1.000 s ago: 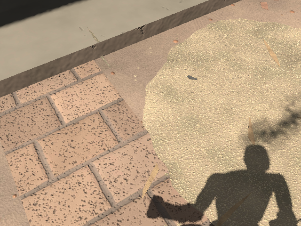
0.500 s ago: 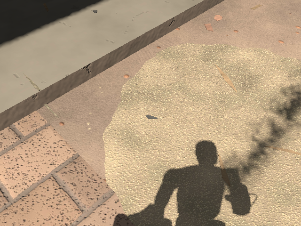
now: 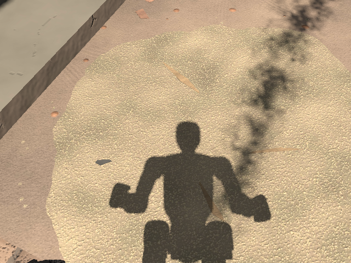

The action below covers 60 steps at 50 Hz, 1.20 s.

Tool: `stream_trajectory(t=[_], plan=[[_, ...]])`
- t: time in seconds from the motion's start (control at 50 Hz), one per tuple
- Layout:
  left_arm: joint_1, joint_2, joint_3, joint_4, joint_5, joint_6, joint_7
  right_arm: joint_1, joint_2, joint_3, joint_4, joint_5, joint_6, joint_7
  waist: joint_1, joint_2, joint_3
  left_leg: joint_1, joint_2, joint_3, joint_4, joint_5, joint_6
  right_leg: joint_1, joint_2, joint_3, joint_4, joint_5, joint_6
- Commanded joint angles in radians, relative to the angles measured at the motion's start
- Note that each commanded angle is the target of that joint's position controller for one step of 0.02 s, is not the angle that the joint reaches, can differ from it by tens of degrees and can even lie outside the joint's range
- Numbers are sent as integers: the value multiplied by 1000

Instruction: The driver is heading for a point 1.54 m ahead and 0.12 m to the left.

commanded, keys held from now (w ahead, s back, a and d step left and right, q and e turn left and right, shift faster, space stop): e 0.14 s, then no key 0.86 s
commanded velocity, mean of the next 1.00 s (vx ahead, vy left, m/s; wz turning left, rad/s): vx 0.03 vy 0.00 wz -0.22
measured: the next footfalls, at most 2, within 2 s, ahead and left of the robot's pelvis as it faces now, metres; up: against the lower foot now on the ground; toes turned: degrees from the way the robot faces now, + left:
left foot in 0.30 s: +0.15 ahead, +0.16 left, +0.00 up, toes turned -11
right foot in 0.58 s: +0.07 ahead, -0.10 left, +0.00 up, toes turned -8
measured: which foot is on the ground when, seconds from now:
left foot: up 0.00-0.28, down 0.30-1.00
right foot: down 0.00-0.32, up 0.34-0.56, down 0.58-1.00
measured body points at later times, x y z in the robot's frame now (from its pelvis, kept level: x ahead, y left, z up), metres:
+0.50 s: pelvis +0.07 +0.04 +0.01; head +0.09 +0.06 +0.46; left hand +0.28 +0.28 -0.09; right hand +0.14 -0.24 -0.09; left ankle +0.11 +0.17 -0.73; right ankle +0.03 -0.09 -0.69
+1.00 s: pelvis +0.07 +0.02 +0.01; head +0.07 +0.01 +0.46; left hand +0.22 +0.24 -0.11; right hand +0.10 -0.27 -0.12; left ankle +0.11 +0.17 -0.73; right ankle +0.03 -0.09 -0.73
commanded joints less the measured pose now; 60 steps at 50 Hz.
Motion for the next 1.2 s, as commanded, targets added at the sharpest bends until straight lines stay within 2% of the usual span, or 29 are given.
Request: stream_trajectory(t=[0.02, 0.06, 0.1, 0.14, 0.18, 0.24, 0.28, 0.3, 0.32, 0.34, 0.36, 0.38, 0.4, 0.42, 0.44, 0.48, 0.5, 0.52, 0.54, 0.56, 0.58, 0.6, 0.62, 0.64, 0.66, 0.7, 0.76, 0.94, 1.2], plan=[[-13, 150, 46, -77, 14, -3, 20, 96, -107, -29, -40, -8, 13, -13, -37, -83, -227, -47, 22, -35, -76, 69, -14, 191, -249, 314, -184, 305, -177], [-6, 162, 51, -71, 11, 1, 33, 87, -82, -21, -39, -12, 18, -19, -34, -86, -245, -36, 7, -35, -171, 100, -31, 179, -238, 299, -179, 305, -176], [-9, 169, 54, -71, 4, 12, 46, 63, -73, -15, -43, -11, 25, -20, -25, -94, -258, -32, 3, -47, -244, 153, -41, 180, -228, 303, -176, 188, -164], [-13, 168, 55, -72, 2, 25, 54, 26, -70, -14, -53, -7, 29, -17, -11, -116, -243, -9, -5, -52, -314, 196, -44, 148, -207, 318, -184, 28, -146], [-14, 152, 49, -68, 7, 32, 54, 18, -70, -13, -55, -2, 29, -13, -1, -138, -232, 25, -4, -46, -376, 210, -41, 134, -205, 321, -177, -52, -132], [1, 129, 38, -56, 11, 37, 44, 9, -68, -13, -64, 0, 18, -2, 17, -158, -225, 82, -3, -27, -472, 187, -20, 153, -221, 351, -129, -33, -120], [-10, 104, 23, -50, 4, 40, 40, 47, -49, -12, -58, -4, 7, 10, -14, -158, -217, 192, -9, 3, -665, 280, 16, 141, -204, 348, -72, -10, -83], [29, 76, 14, -35, 3, 39, 40, 53, -62, -15, -61, -17, 2, 14, -14, -129, -203, 258, 28, -30, -775, 368, 46, 115, -166, 326, -34, -60, -34], [89, 34, 2, -32, 18, 35, 41, 48, -141, -28, -77, -40, 1, 11, 35, 58, -205, 308, 207, -214, -845, 500, 113, 62, -57, 221, 129, -258, 37], [85, 58, 12, -51, 9, 28, 40, 4, -152, -31, -64, -56, 7, 10, 72, 271, -140, 223, 317, -377, -899, 525, 256, -2, 23, 95, 194, -419, 85], [45, 125, 27, -45, 15, 23, 42, -24, -106, -21, -90, -53, 1, 7, 24, 234, -135, 192, 332, -407, -925, 497, 305, 14, -15, 118, 335, -464, 118], [22, 150, 42, -38, 4, 26, 43, -22, -105, -22, -87, -40, -2, 5, 12, 191, -134, 220, 306, -372, -910, 505, 297, -10, -12, 116, 424, -456, 132], [33, 135, 44, -18, 2, 35, 46, -25, -113, -25, -85, -24, -3, 3, 14, 151, -138, 247, 275, -321, -890, 536, 279, -25, -18, 117, 477, -451, 149], [39, 116, 39, -13, 6, 43, 46, -32, -109, -24, -80, -9, -3, 1, 15, 141, -136, 274, 266, -290, -871, 578, 267, -37, -35, 122, 486, -431, 163], [47, 75, 27, -3, 5, 48, 44, -37, -94, -20, -74, -4, 2, 0, 23, 127, -142, 280, 232, -234, -852, 630, 248, -7, -48, 105, 437, -420, 174], [27, 9, 1, 1, 2, 44, 37, -33, -73, -17, -64, -3, 19, 3, 7, 155, -162, 304, 174, -153, -819, 701, 222, 78, -60, 41, 260, -387, 184], [17, 5, -1, 4, -4, 42, 34, -10, -72, -18, -55, -3, 26, 4, -8, 176, -177, 330, 169, -146, -805, 722, 225, 112, -59, 23, 174, -347, 185], [29, 8, 2, 15, -9, 41, 32, -1, -73, -17, -49, 2, 32, 5, -3, 185, -188, 342, 160, -138, -788, 712, 221, 161, -55, 6, 62, -268, 180], [48, 11, 3, 31, -9, 40, 29, 6, -68, -15, -44, 10, 35, 6, 9, 183, -187, 335, 148, -129, -777, 671, 205, 227, -47, -11, -87, -143, 166], [43, 31, 5, 35, -1, 41, 28, 41, -61, -12, -34, 12, 30, 8, -3, 164, -186, 308, 139, -132, -781, 602, 171, 293, -60, 15, -151, -50, 146], [37, 79, 11, 23, 10, 43, 33, 61, -51, -6, -32, 0, 19, 13, -20, 92, -198, 252, 120, -116, -765, 501, 119, 367, -129, 89, -137, 82, 116], [20, 141, 25, 28, 14, 47, 39, 100, -40, -2, -33, -18, 3, 22, -73, -65, -205, 215, 49, -42, -755, 395, 70, 368, -179, 137, -65, 150, 61], [17, 78, 15, 39, 19, 44, 32, 58, -31, 3, -24, -27, -3, 22, -41, -108, -206, 283, 25, 1, -756, 312, 26, 276, -170, 137, -79, -11, 34], [12, 41, 3, 41, 25, 38, 26, 8, -51, -1, -24, -25, -1, 21, -22, -77, -165, 291, 22, 7, -747, 310, 10, 235, -156, 138, -102, -84, 40], [12, 43, 1, 50, 29, 31, 27, -9, -44, -1, -21, -21, 4, 16, -19, -66, -144, 296, 23, 9, -742, 322, 11, 211, -149, 133, -111, -105, 52], [17, 54, 0, 64, 23, 15, 29, 2, -42, -1, -13, -18, 16, 7, -23, -85, -104, 293, 25, 3, -744, 342, 17, 186, -144, 129, -117, -92, 64], [37, 42, -6, 85, 20, 5, 35, 14, -38, -3, 12, -14, 20, -3, -22, -77, -87, 299, 25, 4, -750, 342, 15, 178, -139, 126, -121, -99, 71], [62, 27, -12, 152, 14, -5, 42, 36, -40, -10, 100, -8, 23, -17, -15, -32, -83, 310, 27, 5, -769, 369, -3, 210, -123, 111, -124, -67, 69], [88, 19, -16, 279, 7, -7, 48, 72, -38, -12, 218, -1, 31, -33, -14, -22, -76, 320, 23, 14, -785, 393, 3, 241, -100, 75, -128, -9, 76]])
